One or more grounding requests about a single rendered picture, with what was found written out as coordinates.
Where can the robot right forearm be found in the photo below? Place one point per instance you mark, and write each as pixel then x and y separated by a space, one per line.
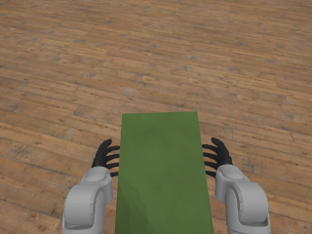
pixel 246 204

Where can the carton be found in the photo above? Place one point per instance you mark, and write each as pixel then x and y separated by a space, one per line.
pixel 162 184

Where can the left robot hand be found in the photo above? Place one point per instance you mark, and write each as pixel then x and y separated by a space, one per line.
pixel 101 159

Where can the right robot hand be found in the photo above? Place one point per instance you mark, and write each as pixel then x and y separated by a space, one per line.
pixel 222 157

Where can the robot left forearm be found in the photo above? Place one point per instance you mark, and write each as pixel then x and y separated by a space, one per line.
pixel 84 205

